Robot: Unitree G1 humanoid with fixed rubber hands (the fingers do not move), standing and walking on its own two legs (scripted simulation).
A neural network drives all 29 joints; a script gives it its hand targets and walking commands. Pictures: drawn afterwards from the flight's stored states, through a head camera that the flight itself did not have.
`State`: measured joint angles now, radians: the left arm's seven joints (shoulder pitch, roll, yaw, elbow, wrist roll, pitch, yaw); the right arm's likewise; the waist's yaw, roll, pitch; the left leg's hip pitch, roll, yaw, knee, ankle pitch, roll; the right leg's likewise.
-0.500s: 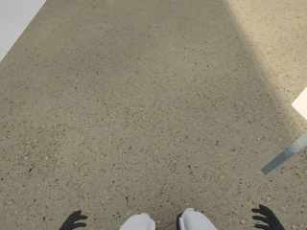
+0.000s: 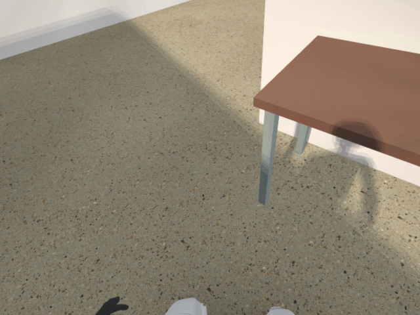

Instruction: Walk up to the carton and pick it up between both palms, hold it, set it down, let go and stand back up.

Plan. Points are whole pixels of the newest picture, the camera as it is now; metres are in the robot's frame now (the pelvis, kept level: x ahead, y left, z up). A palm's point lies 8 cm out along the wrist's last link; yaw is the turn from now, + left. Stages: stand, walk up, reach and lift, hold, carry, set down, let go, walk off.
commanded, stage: walk up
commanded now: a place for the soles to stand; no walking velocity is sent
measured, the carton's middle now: out of the picture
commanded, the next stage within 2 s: none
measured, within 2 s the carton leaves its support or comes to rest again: neither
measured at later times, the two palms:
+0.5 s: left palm (199, 306) +0.17 +0.08 -0.10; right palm out of the picture -0.06 -0.44 -0.12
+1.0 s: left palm (311, 245) +0.30 -0.16 -0.10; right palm out of the picture -0.14 -0.52 -0.11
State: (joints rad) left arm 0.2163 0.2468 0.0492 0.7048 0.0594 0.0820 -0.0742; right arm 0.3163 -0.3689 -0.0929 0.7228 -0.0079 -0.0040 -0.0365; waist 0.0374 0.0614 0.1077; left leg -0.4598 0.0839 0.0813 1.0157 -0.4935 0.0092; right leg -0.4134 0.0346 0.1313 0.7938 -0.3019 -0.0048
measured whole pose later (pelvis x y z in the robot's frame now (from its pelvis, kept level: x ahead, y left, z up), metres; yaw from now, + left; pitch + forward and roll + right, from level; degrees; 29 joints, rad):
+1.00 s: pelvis +0.04 -0.30 +0.00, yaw -41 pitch -5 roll +1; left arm 0.28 0.28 0.09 0.66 0.03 0.00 -0.09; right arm 0.43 -0.30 -0.05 0.76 -0.06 -0.03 -0.05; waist -0.02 -0.03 0.11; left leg -0.21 0.25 0.17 0.82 -0.49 0.00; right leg -0.45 -0.05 -0.01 0.80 -0.26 0.00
